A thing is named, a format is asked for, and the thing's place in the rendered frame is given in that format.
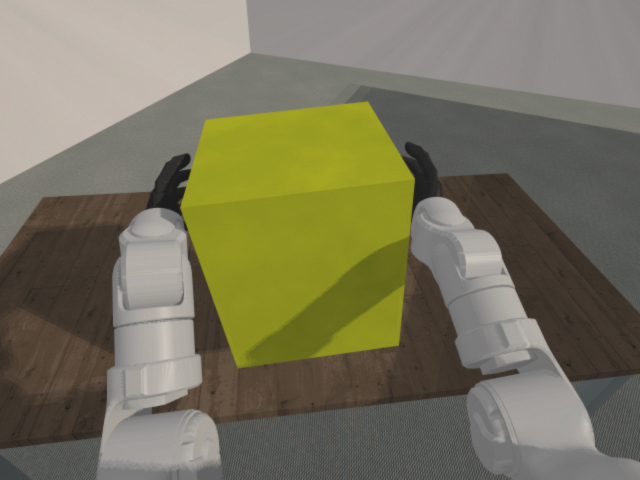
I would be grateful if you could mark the carton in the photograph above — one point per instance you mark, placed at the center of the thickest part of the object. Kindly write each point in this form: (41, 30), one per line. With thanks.
(301, 222)

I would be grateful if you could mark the right robot forearm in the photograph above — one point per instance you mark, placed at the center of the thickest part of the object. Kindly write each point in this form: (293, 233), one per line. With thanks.
(494, 332)

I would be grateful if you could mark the left robot upper arm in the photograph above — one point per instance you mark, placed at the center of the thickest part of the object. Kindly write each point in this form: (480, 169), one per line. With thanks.
(179, 445)

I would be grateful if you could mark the table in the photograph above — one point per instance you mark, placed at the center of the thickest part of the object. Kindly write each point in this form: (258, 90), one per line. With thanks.
(57, 333)

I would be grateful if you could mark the left robot hand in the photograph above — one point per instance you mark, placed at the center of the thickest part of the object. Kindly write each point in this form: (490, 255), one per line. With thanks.
(166, 194)

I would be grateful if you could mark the left robot forearm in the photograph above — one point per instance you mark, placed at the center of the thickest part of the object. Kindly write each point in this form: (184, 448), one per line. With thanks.
(155, 360)

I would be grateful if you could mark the right robot upper arm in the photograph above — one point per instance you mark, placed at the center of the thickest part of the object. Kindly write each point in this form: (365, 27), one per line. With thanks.
(531, 426)

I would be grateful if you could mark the right robot hand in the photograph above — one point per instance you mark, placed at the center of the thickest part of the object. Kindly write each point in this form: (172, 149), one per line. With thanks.
(426, 179)

